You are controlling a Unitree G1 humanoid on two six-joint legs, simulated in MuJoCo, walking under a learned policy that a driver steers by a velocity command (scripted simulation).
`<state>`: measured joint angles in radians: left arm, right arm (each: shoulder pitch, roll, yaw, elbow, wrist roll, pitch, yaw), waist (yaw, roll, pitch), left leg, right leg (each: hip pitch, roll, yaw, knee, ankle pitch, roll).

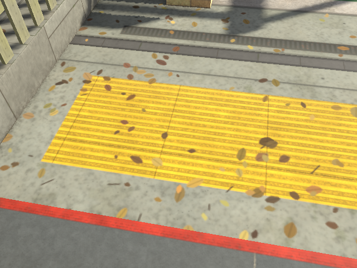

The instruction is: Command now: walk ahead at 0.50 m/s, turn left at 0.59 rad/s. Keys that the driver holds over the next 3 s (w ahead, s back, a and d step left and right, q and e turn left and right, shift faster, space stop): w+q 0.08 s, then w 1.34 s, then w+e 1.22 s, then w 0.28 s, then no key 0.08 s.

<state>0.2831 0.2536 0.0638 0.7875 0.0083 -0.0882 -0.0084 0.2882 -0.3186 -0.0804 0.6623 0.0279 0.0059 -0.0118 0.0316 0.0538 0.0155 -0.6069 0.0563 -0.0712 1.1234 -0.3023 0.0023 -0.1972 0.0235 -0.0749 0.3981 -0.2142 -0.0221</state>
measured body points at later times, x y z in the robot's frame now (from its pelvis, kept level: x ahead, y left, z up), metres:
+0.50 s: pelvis +0.24 +0.08 +0.00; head +0.26 +0.09 +0.45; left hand +0.30 +0.38 -0.12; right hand +0.37 -0.17 -0.11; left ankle +0.24 +0.15 -0.74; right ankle +0.30 -0.09 -0.66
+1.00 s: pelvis +0.52 +0.03 -0.18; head +0.53 +0.02 +0.27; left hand +0.56 +0.29 -0.31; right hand +0.56 -0.23 -0.32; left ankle +0.36 +0.17 -0.64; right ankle +0.55 -0.06 -0.89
